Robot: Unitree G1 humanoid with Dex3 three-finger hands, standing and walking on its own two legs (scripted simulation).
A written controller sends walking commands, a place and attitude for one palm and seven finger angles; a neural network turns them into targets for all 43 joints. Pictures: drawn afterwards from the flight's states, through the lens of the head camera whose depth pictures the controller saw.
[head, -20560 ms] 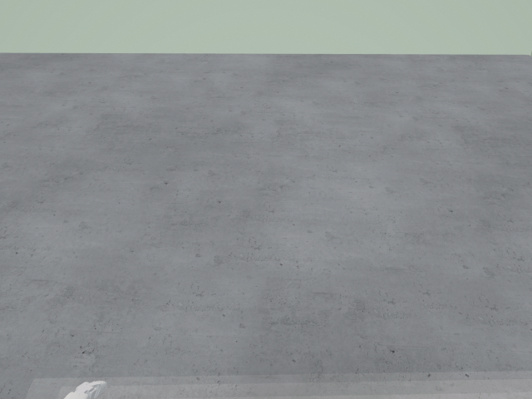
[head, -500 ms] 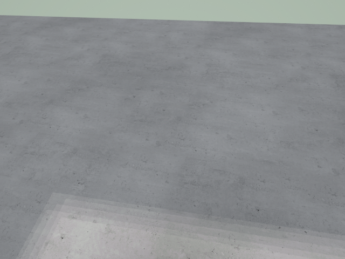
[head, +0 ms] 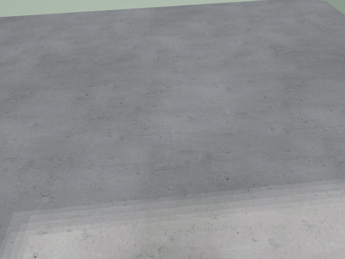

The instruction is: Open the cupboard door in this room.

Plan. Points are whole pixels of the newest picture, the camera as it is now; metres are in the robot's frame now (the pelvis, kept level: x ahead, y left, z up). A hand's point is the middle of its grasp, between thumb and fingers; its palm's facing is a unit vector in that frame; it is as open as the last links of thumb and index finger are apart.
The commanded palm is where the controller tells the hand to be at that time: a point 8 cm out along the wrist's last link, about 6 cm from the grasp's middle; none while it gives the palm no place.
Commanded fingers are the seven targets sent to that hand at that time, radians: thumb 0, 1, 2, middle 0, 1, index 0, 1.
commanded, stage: turn or walk to find it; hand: left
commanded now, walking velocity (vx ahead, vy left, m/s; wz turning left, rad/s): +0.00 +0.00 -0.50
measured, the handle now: out of the picture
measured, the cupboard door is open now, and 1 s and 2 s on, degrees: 0 0 0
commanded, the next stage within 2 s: none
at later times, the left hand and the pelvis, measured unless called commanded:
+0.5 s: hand out of the picture +0.13 +0.22 -0.16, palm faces -0.21 -0.96 -0.20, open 7.4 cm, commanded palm none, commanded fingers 0.00 0.90 0.90 -0.20 -0.30 -0.20 -0.30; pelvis -0.01 +0.04 +0.02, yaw -15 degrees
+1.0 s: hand (137, 245) +0.17 +0.11 -0.14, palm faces -0.49 -0.84 -0.25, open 7.4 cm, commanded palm none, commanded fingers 0.00 0.90 0.90 -0.20 -0.30 -0.20 -0.30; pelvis -0.02 +0.00 +0.01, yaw -30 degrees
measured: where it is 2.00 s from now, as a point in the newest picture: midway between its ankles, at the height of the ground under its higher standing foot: outside the picture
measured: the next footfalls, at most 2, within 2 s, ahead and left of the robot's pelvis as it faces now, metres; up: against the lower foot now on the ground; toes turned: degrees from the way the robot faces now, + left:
left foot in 0.38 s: +0.05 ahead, +0.13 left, +0.00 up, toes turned -7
right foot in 0.84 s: -0.04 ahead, -0.11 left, +0.00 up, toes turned -32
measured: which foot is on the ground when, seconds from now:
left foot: up 0.00-0.36, down 0.38-0.84, up 0.86-1.00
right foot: down 0.00-0.38, up 0.40-0.82, down 0.84-1.00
